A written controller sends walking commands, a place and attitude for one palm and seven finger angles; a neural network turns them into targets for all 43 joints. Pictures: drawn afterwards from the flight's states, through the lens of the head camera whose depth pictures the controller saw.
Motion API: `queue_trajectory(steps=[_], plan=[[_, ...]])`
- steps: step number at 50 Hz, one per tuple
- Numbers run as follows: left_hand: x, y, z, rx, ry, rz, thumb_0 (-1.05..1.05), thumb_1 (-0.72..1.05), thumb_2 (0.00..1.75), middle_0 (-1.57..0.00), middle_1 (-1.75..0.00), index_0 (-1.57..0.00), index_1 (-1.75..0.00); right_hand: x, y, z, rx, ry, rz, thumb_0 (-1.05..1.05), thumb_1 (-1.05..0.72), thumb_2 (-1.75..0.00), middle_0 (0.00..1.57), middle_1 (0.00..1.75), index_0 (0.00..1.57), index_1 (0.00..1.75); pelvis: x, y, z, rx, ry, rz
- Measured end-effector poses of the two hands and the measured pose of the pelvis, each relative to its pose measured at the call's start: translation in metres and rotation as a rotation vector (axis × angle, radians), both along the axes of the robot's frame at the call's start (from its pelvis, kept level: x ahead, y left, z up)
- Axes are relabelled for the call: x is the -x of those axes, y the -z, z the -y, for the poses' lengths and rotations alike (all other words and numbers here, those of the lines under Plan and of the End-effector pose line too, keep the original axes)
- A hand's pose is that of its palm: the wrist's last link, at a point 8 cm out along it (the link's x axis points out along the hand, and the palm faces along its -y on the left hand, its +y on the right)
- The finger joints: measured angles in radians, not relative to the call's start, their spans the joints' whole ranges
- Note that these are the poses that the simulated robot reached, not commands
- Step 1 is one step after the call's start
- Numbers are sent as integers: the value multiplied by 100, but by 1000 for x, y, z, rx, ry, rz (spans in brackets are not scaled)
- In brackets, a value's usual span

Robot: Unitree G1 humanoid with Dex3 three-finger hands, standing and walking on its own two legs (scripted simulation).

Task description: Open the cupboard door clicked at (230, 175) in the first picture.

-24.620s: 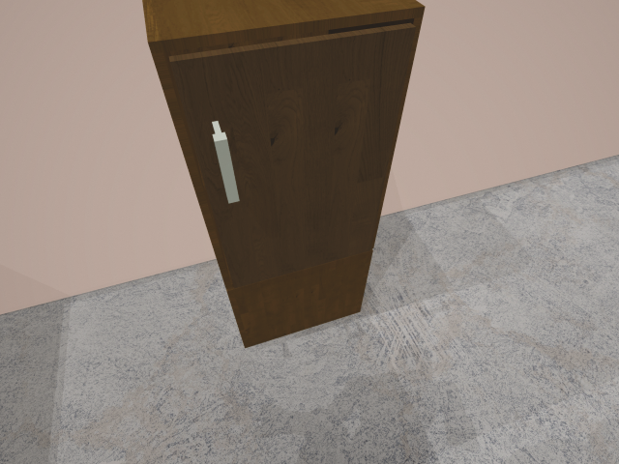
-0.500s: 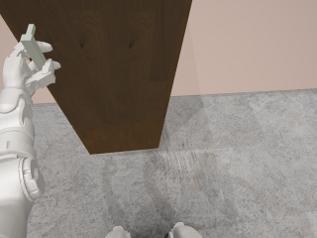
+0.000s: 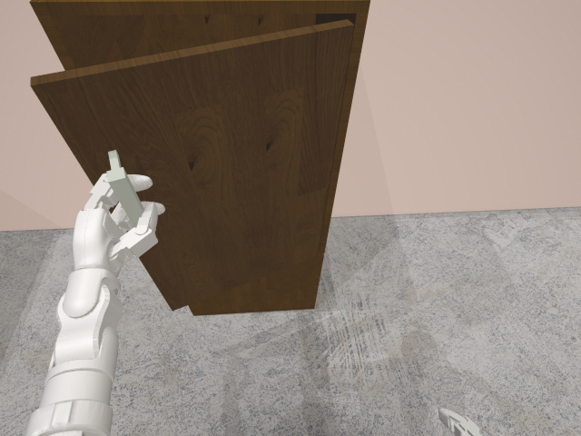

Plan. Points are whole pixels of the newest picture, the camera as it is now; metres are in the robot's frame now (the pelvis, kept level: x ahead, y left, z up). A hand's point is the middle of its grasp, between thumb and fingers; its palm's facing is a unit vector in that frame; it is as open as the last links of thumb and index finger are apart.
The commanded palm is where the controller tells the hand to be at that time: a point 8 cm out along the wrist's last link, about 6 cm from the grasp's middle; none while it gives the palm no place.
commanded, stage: pull the door open along its arc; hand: left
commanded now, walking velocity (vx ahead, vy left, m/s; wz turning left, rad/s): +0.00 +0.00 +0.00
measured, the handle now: (132, 198) +0.42 +0.23 +0.09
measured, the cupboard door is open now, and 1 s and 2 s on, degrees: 20 44 45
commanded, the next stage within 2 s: open thumb and fingers to let go in 0.36 s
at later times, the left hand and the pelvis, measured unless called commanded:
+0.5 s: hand (223, 296) +0.27 +0.09 +0.09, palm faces +0.49 -0.87 +0.00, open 6.2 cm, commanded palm +0.22 +0.13 +0.08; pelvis +0.00 -0.05 +0.00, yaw +5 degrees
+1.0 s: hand (218, 299) +0.27 +0.09 +0.09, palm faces +0.46 -0.89 +0.01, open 12.8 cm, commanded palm +0.23 +0.13 +0.08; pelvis -0.02 -0.04 +0.01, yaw +5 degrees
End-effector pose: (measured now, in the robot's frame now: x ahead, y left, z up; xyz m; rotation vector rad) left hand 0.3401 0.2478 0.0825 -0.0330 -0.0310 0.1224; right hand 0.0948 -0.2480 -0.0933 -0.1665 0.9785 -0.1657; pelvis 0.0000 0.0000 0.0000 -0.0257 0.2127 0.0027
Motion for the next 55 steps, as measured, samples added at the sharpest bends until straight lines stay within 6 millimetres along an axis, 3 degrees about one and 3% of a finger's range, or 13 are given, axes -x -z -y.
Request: queue_trajectory(steps=[9,17,24,32,42,49,55], plan=[[71,-3,64,37,-229,-29,2,69,74,-33,-130,-35,-128,-76,-20,-22,-61,-131,194,1,-90,-90,20,29,20,30,-1,-5,12,-19,-14,73],[110,-8,110,22,-291,-81,3,65,71,-34,-126,-36,-131,-105,-35,-25,-68,-173,241,1,-90,-90,20,29,21,30,-7,-8,31,-29,-33,135],[114,-8,124,-8,-381,-68,2,66,76,-34,-126,-34,-132,-101,-23,-6,-29,-205,191,1,-90,-90,20,29,21,30,-5,-5,45,-37,-71,142],[111,-7,127,-36,-380,-54,2,62,78,-35,-130,-35,-132,-75,-3,15,-3,-196,103,1,-90,-90,20,29,20,30,2,-4,54,-49,-86,135],[114,-7,122,-15,-366,-43,1,14,57,-34,-126,-34,-127,-56,-1,19,-6,-166,103,1,-90,-90,20,29,20,30,11,-6,52,-49,-78,142],[117,-7,119,-13,-358,-30,0,-26,40,-32,-121,-32,-121,-58,-7,8,-3,-180,140,1,-90,-90,20,29,20,30,18,-6,44,-42,-79,153],[109,-7,118,-9,-347,-26,0,-43,33,-28,-105,-28,-106,-63,-13,-8,-4,-196,167,1,-90,-90,20,29,20,30,23,-5,35,-35,-78,153]])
